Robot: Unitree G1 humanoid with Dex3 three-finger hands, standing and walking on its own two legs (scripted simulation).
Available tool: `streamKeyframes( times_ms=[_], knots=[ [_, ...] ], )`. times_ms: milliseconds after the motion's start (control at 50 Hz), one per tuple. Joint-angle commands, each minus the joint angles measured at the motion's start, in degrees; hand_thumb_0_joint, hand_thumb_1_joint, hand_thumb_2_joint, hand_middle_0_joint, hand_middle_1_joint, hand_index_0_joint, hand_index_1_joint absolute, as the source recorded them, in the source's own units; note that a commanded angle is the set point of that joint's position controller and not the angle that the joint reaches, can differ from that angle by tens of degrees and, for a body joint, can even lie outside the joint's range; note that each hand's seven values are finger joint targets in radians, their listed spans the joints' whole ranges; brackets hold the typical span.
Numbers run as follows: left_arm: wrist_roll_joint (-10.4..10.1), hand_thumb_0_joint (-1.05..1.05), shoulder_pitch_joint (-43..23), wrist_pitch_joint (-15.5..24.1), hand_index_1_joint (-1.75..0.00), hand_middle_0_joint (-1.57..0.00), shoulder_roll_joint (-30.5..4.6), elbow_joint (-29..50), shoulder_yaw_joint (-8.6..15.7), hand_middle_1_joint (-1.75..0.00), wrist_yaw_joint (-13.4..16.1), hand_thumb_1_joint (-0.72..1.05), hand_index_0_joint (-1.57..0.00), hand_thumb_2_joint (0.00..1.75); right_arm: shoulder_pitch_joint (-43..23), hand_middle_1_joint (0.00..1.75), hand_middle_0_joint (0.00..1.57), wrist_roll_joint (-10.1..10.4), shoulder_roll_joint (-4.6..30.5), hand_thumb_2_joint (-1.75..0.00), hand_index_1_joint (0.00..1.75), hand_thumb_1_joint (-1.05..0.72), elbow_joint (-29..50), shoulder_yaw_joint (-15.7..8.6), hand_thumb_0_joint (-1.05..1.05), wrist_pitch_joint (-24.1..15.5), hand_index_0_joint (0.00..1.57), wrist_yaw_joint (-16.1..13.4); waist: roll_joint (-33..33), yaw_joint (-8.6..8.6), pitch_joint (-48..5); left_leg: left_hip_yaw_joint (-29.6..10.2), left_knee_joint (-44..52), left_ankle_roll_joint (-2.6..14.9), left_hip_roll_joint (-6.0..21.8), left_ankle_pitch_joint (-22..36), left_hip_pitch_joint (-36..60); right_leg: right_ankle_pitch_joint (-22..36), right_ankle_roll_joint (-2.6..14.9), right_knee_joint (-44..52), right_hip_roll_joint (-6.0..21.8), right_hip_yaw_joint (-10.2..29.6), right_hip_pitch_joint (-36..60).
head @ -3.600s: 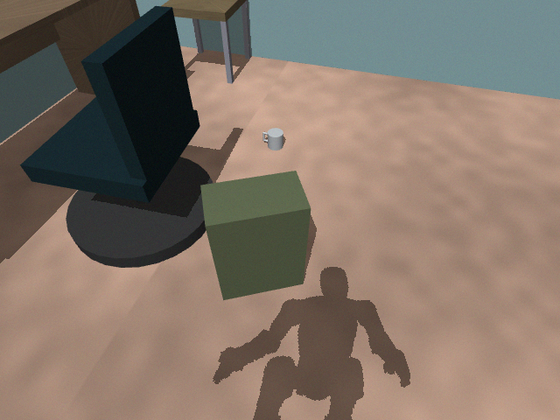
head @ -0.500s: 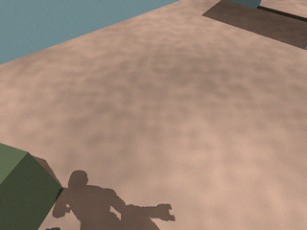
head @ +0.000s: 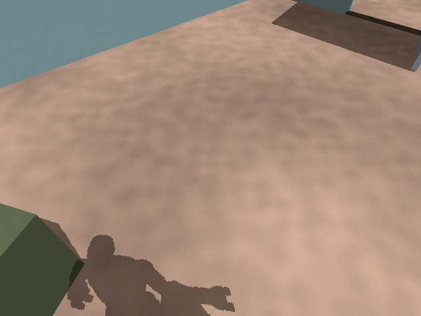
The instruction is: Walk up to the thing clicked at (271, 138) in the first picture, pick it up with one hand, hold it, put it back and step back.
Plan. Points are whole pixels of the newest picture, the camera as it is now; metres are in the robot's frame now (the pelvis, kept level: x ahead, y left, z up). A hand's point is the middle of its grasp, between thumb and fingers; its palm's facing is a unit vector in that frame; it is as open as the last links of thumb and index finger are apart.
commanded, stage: stand
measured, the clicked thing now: out of the picture +0.88 +1.47 -0.73
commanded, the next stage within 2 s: none
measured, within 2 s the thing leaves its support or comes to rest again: neither
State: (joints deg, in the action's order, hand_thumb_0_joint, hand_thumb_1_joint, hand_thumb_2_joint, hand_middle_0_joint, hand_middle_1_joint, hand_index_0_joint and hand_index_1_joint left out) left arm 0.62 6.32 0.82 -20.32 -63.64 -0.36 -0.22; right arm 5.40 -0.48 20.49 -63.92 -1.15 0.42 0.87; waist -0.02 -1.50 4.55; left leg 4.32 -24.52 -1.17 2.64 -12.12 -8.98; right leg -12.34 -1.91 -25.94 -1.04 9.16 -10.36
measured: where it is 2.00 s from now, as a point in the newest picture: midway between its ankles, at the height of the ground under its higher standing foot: outside the picture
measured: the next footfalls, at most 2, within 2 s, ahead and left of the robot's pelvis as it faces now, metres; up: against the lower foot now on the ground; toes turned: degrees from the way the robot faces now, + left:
none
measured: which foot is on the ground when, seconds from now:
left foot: down 0.00-1.00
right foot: down 0.00-1.00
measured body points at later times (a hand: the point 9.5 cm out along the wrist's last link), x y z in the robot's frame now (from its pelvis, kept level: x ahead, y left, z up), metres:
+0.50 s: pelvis +0.01 +0.00 +0.01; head +0.02 +0.00 +0.45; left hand +0.07 +0.30 -0.13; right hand +0.09 -0.30 -0.13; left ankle +0.01 +0.13 -0.74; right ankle +0.03 -0.14 -0.74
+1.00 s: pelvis +0.02 +0.00 +0.01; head +0.03 +0.00 +0.46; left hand +0.09 +0.31 -0.13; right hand +0.11 -0.30 -0.13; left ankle +0.01 +0.13 -0.74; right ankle +0.03 -0.14 -0.74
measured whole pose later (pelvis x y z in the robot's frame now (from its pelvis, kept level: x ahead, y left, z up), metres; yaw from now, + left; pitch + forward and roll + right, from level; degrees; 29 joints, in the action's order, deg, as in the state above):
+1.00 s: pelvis +0.02 +0.00 +0.01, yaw +3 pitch -2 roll +0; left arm 0.7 5.9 0.8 -20.4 -63.8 -0.5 -0.1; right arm 5.0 -0.6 19.9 -64.8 -0.8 0.2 0.7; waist 0.5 -0.8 3.4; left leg 1.8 -19.7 -1.1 1.6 -10.4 -7.1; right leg -11.2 -2.0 -20.1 0.3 6.4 -6.9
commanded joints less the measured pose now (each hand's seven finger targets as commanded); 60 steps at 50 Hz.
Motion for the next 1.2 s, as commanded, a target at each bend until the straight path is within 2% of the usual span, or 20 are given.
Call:
streamKeyframes(
  times_ms=[0,140,200,240,260,420,520,680,760,840,940,1060,1180],
  knots=[
    [-0.4,0.00,-3.2,1.3,-0.30,-0.20,-12.4,2.9,2.3,-0.30,0.8,0.90,-0.20,0.90,-3.0,0.30,0.20,0.2,12.3,-0.90,0.30,-0.90,2.8,-2.4,0.00,-1.9,0.20,-0.8,0.6,0.07,-7.6,-6.1,5.7,2.55,5.9,7.1,6.9,14.0,3.16,5.8,5.6,2.1,-1.0],
    [-0.2,0.00,-3.6,1.2,-0.30,-0.20,-12.6,2.4,2.3,-0.30,0.8,0.90,-0.20,0.90,-3.1,0.30,0.20,0.1,11.8,-0.90,0.30,-0.90,2.0,-2.3,0.00,-1.7,0.20,-0.6,0.8,0.26,-4.2,-6.4,8.1,2.15,5.2,-0.8,4.3,5.6,2.95,9.3,5.9,2.5,-2.3],
    [-0.2,0.00,-3.5,1.4,-0.30,-0.20,-12.6,2.4,2.4,-0.30,0.7,0.90,-0.20,0.90,-3.3,0.30,0.20,0.1,11.7,-0.90,0.30,-0.90,2.1,-2.3,0.00,-1.8,0.20,-0.5,0.3,0.28,-5.4,-6.5,8.0,2.28,5.4,1.5,4.9,8.0,2.92,9.0,6.2,2.0,-1.0],
    [-0.2,0.00,-3.6,1.3,-0.30,-0.20,-12.6,2.4,2.5,-0.30,0.7,0.90,-0.20,0.90,-3.1,0.30,0.20,0.0,11.7,-0.90,0.30,-0.90,2.1,-2.2,0.00,-1.9,0.20,-0.5,0.3,0.33,-5.0,-6.6,8.8,2.17,5.3,-0.9,4.2,6.1,2.94,9.3,6.0,1.9,-1.3],
    [-0.2,0.00,-3.4,1.3,-0.30,-0.20,-12.7,2.4,2.6,-0.30,0.7,0.90,-0.20,0.90,-3.5,0.30,0.20,0.0,11.8,-0.90,0.30,-0.90,2.1,-2.3,0.00,-2.0,0.20,-0.6,0.1,0.51,-5.0,-6.8,8.8,2.17,5.6,0.7,5.1,6.8,3.07,8.9,6.0,1.8,-1.6],
    [-0.1,0.00,-2.9,1.2,-0.30,-0.20,-12.5,2.5,2.5,-0.30,0.6,0.90,-0.20,0.90,-2.9,0.30,0.20,-0.1,12.0,-0.90,0.30,-0.90,2.1,-2.3,0.00,-1.9,0.20,-0.5,0.0,0.56,-4.8,-7.1,8.8,2.26,5.2,-0.9,3.9,5.4,3.06,9.5,6.2,1.4,-1.4],
    [-0.2,0.00,-2.2,1.1,-0.30,-0.20,-12.4,2.4,2.5,-0.30,0.6,0.90,-0.20,0.90,-2.6,0.30,0.20,0.0,12.1,-0.90,0.30,-0.90,2.1,-2.2,0.00,-2.0,0.20,-0.7,-0.2,0.90,-5.8,-7.1,8.6,2.36,5.3,2.2,4.6,8.0,3.03,8.7,6.3,0.9,-0.3],
    [-0.2,0.00,-2.5,1.2,-0.30,-0.20,-12.5,2.6,2.2,-0.30,0.9,0.90,-0.20,0.90,-2.1,0.30,0.20,0.2,12.2,-0.90,0.30,-0.90,2.0,-2.2,0.00,-1.7,0.20,-0.8,0.5,0.28,-7.3,-6.7,6.3,2.25,5.3,9.1,6.3,14.1,2.88,8.1,6.9,0.2,1.3],
    [-0.3,0.00,-2.2,1.0,-0.30,-0.20,-12.7,2.6,2.2,-0.30,0.9,0.90,-0.20,0.90,-2.0,0.30,0.20,0.1,11.7,-0.90,0.30,-0.90,1.8,-2.0,0.00,-1.5,0.20,-0.8,0.5,0.54,-5.6,-6.8,7.3,2.06,5.1,6.9,5.1,11.3,2.77,8.9,6.7,0.3,0.6],
    [-0.3,0.00,-2.3,0.9,-0.30,-0.20,-12.6,2.6,2.3,-0.30,0.9,0.90,-0.20,0.90,-2.5,0.30,0.20,0.1,11.8,-0.90,0.30,-0.90,2.2,-2.0,0.00,-1.7,0.20,-0.8,0.0,0.75,-6.1,-7.1,7.6,2.21,5.3,7.5,4.8,11.9,2.73,8.5,6.7,-0.2,1.9],
    [-0.2,0.00,-1.9,0.9,-0.30,-0.20,-12.3,2.6,2.2,-0.30,0.8,0.90,-0.20,0.90,-2.7,0.30,0.20,0.1,11.6,-0.90,0.30,-0.90,2.3,-2.1,0.00,-1.6,0.20,-0.7,0.2,0.88,-4.5,-7.3,8.5,2.11,4.9,3.8,4.0,7.7,2.82,9.2,6.4,-0.2,0.4],
    [-0.1,0.00,-1.8,0.9,-0.30,-0.20,-12.4,3.0,2.4,-0.30,0.8,0.90,-0.20,0.90,-2.9,0.30,0.20,0.2,11.9,-0.90,0.30,-0.90,2.6,-2.2,0.00,-1.9,0.20,-0.8,0.0,0.95,-5.8,-7.1,7.9,2.18,5.1,8.0,5.8,11.2,3.00,8.6,6.6,-0.4,0.9],
    [-0.1,0.00,-1.8,0.9,-0.30,-0.20,-12.5,3.2,2.3,-0.30,0.9,0.90,-0.20,0.90,-2.5,0.30,0.20,0.1,11.6,-0.90,0.30,-0.90,2.7,-2.1,0.00,-1.7,0.20,-0.9,0.5,0.67,-6.4,-7.0,7.5,2.17,5.0,8.1,5.8,11.5,2.87,8.7,6.7,-0.7,1.4]
  ],
)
